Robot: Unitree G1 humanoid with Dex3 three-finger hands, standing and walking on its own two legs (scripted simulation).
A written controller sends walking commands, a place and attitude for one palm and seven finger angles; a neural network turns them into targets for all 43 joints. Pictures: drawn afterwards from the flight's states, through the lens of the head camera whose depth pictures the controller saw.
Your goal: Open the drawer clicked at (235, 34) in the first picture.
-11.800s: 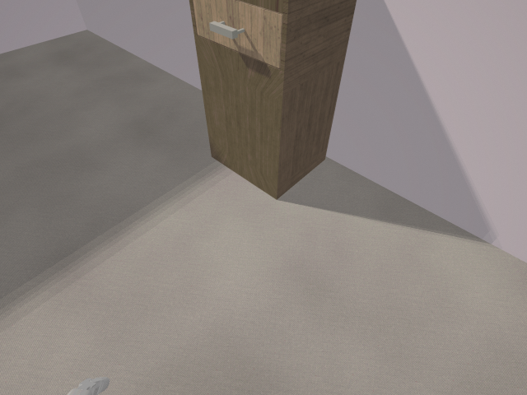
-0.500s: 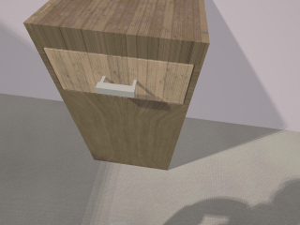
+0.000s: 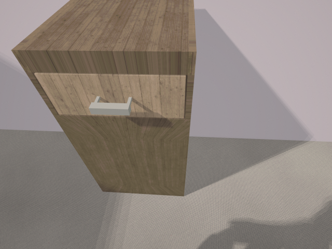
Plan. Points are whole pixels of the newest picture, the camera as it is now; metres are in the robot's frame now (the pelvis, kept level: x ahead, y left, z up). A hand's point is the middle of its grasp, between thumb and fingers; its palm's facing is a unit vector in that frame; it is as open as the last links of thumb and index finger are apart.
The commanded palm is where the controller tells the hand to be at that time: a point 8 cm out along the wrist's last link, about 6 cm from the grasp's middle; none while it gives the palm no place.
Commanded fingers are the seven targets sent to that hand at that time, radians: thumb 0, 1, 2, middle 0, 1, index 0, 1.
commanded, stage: come to a stop and stand still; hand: left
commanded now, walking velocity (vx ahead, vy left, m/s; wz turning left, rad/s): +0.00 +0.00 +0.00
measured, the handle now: (112, 104) +0.53 +0.20 +0.04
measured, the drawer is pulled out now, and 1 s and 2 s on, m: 0.00 0.00 0.00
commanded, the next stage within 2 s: look again from close up in 0.24 s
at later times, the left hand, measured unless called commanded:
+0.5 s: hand out of the picture +0.00 +0.18 -0.16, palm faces -0.01 -0.98 -0.21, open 7.3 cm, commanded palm none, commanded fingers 0.00 0.90 0.90 -0.20 -0.30 -0.20 -0.30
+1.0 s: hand out of the picture +0.06 +0.19 -0.15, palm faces -0.09 -0.96 -0.26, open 7.3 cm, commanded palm +0.14 +0.22 -0.05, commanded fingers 0.00 0.81 0.86 -0.21 -0.36 -0.21 -0.36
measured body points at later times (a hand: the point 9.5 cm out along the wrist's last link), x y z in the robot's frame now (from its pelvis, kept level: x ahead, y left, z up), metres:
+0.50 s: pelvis +0.00 +0.00 +0.02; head +0.01 +0.00 +0.46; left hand +0.00 +0.24 -0.14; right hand -0.03 -0.22 -0.14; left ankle +0.00 +0.10 -0.73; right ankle +0.01 -0.09 -0.73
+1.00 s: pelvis +0.04 +0.02 +0.01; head +0.05 +0.02 +0.46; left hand +0.07 +0.24 -0.13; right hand +0.05 -0.21 -0.14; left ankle +0.00 +0.10 -0.73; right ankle +0.01 -0.09 -0.73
